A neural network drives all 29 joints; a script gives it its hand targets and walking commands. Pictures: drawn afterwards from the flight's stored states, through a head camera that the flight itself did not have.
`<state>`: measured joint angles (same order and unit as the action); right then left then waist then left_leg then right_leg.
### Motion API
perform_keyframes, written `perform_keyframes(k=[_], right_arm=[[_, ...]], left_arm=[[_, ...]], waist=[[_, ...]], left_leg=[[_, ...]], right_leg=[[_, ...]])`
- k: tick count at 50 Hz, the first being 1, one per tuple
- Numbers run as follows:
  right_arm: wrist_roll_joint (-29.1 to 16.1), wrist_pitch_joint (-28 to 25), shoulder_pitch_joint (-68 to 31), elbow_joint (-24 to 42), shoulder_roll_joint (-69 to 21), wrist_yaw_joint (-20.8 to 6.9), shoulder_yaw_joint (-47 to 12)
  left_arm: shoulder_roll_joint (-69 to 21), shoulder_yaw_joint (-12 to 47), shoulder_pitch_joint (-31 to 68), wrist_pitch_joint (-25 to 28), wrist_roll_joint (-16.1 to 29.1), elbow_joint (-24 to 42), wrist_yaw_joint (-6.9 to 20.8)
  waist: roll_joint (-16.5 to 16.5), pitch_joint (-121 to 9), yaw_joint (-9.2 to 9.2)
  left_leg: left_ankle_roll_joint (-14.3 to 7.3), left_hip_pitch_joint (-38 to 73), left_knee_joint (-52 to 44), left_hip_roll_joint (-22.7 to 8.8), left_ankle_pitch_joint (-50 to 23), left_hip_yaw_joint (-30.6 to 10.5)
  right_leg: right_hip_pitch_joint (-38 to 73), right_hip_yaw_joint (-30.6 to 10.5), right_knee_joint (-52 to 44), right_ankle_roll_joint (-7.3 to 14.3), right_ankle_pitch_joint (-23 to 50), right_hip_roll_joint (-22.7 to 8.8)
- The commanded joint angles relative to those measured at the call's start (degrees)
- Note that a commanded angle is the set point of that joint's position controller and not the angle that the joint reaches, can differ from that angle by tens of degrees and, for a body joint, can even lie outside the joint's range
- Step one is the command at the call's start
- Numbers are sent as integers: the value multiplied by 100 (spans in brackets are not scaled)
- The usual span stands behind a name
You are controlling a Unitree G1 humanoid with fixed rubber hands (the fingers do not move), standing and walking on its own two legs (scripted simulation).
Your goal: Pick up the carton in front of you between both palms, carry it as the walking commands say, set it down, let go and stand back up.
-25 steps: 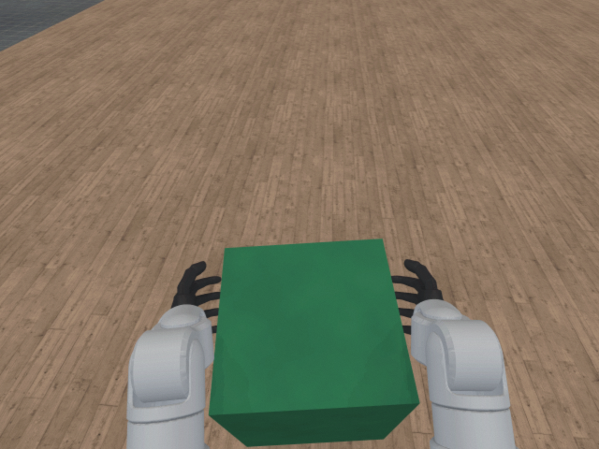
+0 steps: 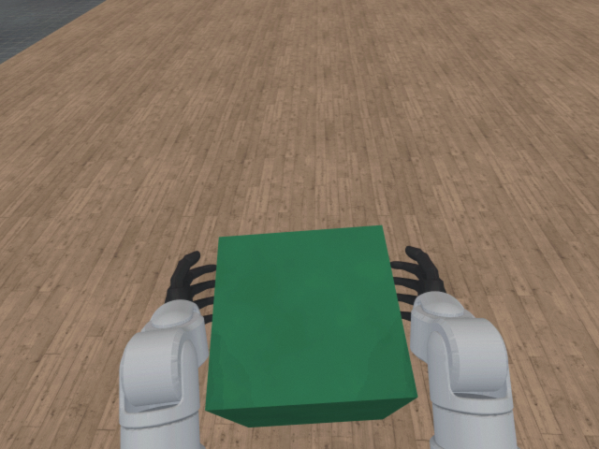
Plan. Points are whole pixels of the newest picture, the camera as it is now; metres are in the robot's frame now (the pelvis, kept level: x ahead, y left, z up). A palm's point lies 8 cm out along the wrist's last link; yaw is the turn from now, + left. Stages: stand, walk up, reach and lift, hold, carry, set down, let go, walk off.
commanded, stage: carry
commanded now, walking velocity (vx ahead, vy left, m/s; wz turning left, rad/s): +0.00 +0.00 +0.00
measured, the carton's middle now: (308, 336) +0.30 +0.00 +0.00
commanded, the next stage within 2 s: hold in 1.90 s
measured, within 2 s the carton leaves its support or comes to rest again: neither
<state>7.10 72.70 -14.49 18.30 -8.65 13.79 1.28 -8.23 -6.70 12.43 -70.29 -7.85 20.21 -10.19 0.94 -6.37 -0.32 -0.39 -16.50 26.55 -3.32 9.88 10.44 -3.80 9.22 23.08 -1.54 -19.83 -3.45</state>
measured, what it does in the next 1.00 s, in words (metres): stands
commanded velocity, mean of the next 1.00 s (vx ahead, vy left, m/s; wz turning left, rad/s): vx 0.00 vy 0.00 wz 0.00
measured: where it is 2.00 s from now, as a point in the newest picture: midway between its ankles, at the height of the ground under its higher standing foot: outside the picture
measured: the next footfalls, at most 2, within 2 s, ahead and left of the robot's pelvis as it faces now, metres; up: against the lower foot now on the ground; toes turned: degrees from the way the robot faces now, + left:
none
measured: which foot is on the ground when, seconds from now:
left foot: down 0.00-1.00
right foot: down 0.00-1.00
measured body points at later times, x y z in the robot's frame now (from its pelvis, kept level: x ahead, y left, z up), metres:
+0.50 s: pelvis +0.00 -0.02 -0.01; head +0.00 -0.03 +0.44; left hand +0.31 +0.13 +0.04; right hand +0.30 -0.17 +0.03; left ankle +0.01 +0.10 -0.74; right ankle -0.10 -0.10 -0.74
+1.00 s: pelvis -0.04 -0.01 -0.01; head -0.06 -0.02 +0.44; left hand +0.27 +0.14 +0.03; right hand +0.27 -0.16 +0.02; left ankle +0.01 +0.10 -0.74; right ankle -0.10 -0.09 -0.74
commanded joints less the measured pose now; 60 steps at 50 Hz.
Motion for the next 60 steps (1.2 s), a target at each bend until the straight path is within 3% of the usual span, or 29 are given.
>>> perform_keyframes(k=[1,4,6,7,8,9,10,11,12,13,15,16,19,21,24,30,34,42,49,60], right_arm=[[-2317,-201,-2449,225,-5914,-1755,-3490],[-2447,-334,-2706,266,-6030,-1863,-3564],[-2402,-495,-2704,158,-6087,-1953,-3611],[-2331,-600,-2647,50,-6048,-2006,-3582],[-2242,-732,-2531,-135,-5948,-2060,-3479],[-2164,-899,-2452,-370,-5955,-2120,-3367],[-2044,-1082,-2306,-652,-5932,-2177,-3219],[-1958,-1252,-2255,-798,-5906,-2238,-3148],[-1908,-1436,-2395,-861,-5921,-2304,-3157],[-1885,-1621,-2618,-833,-5970,-2365,-3169],[-1831,-1919,-2712,-926,-5957,-2418,-3210],[-1815,-2042,-2672,-1056,-5944,-2435,-3213],[-1609,-2313,-2348,-1367,-5792,-2450,-3126],[-1455,-2448,-2378,-1552,-5697,-2469,-3022],[-1239,-2708,-2488,-1778,-5524,-2483,-2833],[-761,-3426,-2847,-2463,-5180,-2492,-2219],[-687,-3781,-3060,-2694,-5247,-2515,-2138],[-917,-3467,-2796,-2467,-5411,-2527,-2504],[-729,-3271,-2757,-2563,-5239,-2504,-2194],[-900,-3326,-3099,-2647,-5485,-2590,-2267]], left_arm=[[-5582,3722,2213,-95,2397,-74,1727],[-5721,3814,2303,74,2369,-92,1770],[-5802,3804,2367,237,2320,-214,1822],[-5806,3775,2361,337,2274,-351,1863],[-5799,3767,2425,457,2246,-507,1911],[-5822,3784,2548,612,2216,-639,1960],[-5845,3812,2529,758,2156,-806,2018],[-5760,3758,2429,925,2030,-1024,2071],[-5749,3688,2492,1128,1906,-1103,2120],[-5791,3639,2670,1318,1843,-1146,2162],[-5796,3566,2667,1610,1763,-1445,2222],[-5755,3535,2584,1752,1702,-1582,2233],[-5646,3379,2104,2007,1458,-1958,2224],[-5517,3232,2076,2168,1291,-2060,2238],[-5342,2934,2082,2442,1044,-2343,2252],[-5005,2361,2559,3141,641,-3066,2282],[-5100,2440,2973,3469,640,-3183,2304],[-5306,2854,2668,3153,852,-2920,2270],[-5126,2511,2613,2982,690,-3164,2307],[-5349,2584,2982,3041,773,-3114,2341]], waist=[[940,-834,230],[800,-991,162],[694,-1351,12],[319,-1659,-15],[-240,-1944,-60],[-694,-2092,-96],[-973,-1966,-6],[-856,-1870,83],[-807,-1682,63],[-636,-1518,52],[-156,-1657,2],[19,-1607,4],[161,-1648,24],[296,-1632,28],[315,-1551,33],[11,-1407,27],[-143,-1433,31],[-157,-1505,38],[-45,-1214,21],[-166,-1154,20]], left_leg=[[89,-1608,1175,271,953,48],[44,-739,465,230,216,18],[-25,589,-64,121,-1374,82],[-235,1520,264,-221,-3198,-218],[-707,2398,618,-824,-5697,-838],[-1127,2775,608,-1189,-6769,-1217],[-1155,2723,498,-1344,-6513,-1316],[-835,2380,485,-1202,-5653,-1084],[-557,1900,454,-911,-4719,-844],[-384,1324,314,-659,-3705,-701],[-234,688,352,-472,-1775,-531],[-195,582,375,-450,-1535,-517],[-164,648,642,-399,-2091,-466],[-134,621,692,-407,-2129,-462],[-134,611,660,-441,-2277,-469],[-135,700,550,-521,-2004,-540],[-152,781,458,-549,-1902,-603],[-211,804,319,-603,-1662,-719],[-173,576,132,-609,-1224,-745],[-138,534,-31,-562,-806,-758]], right_leg=[[1649,-620,536,257,8072,-1094],[1142,-526,620,302,7519,-984],[435,-228,1085,146,6784,-832],[-232,-122,1448,15,5510,-681],[-1007,-148,1805,-88,3500,-388],[-1439,-270,1961,-128,1233,-13],[-1507,-404,1288,-18,-374,-39],[-1129,-501,205,98,-280,-187],[-762,-407,-379,93,541,-171],[-353,-363,-324,58,1411,-216],[413,-458,215,156,3323,-609],[349,-492,381,194,3702,-724],[229,-519,601,135,4815,-824],[172,-429,649,160,4926,-743],[134,-342,647,161,4599,-656],[-142,-363,507,208,3374,-628],[-243,-384,447,273,2656,-582],[-458,-431,388,347,1701,-549],[-714,-457,235,336,1209,-575],[-888,-519,52,409,638,-621]])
